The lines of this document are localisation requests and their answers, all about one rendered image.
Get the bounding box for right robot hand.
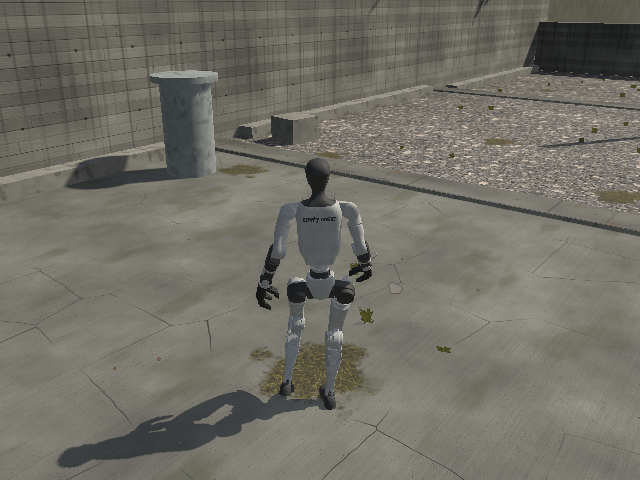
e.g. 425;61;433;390
349;265;372;282

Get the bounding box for robot right upper arm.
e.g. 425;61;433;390
339;201;368;256

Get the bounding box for left robot hand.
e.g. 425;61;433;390
256;284;279;310

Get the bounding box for robot left foot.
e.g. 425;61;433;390
279;379;295;396

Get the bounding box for right robot shin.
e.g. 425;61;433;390
325;331;343;396

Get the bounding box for robot left upper arm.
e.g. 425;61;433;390
271;202;298;260

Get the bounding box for right robot forearm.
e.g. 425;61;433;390
356;240;372;271

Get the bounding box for left robot forearm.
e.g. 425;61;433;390
258;244;280;289

